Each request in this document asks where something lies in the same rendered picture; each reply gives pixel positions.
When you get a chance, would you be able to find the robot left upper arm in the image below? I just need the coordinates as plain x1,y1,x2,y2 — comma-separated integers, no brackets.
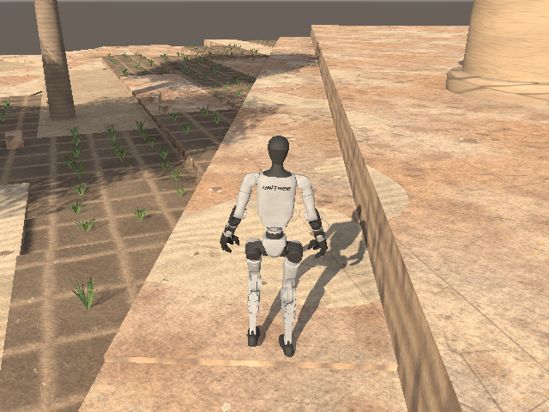
233,173,259,220

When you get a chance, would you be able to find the left robot hand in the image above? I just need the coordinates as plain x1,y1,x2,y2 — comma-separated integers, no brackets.
220,233,239,253

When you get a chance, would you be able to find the robot right upper arm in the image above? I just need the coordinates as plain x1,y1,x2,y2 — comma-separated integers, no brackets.
295,174,317,222

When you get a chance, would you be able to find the left robot shin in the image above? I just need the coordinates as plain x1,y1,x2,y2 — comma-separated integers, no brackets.
247,276,260,335

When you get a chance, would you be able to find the right robot forearm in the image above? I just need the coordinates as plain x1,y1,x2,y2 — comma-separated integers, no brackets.
309,209,325,242

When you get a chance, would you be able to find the robot head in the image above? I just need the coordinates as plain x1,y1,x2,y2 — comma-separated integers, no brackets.
262,136,292,178

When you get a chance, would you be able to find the left robot forearm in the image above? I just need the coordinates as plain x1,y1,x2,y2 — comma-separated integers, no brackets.
223,205,241,237

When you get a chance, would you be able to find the right robot hand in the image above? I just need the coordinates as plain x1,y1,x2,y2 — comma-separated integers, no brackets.
308,239,328,258

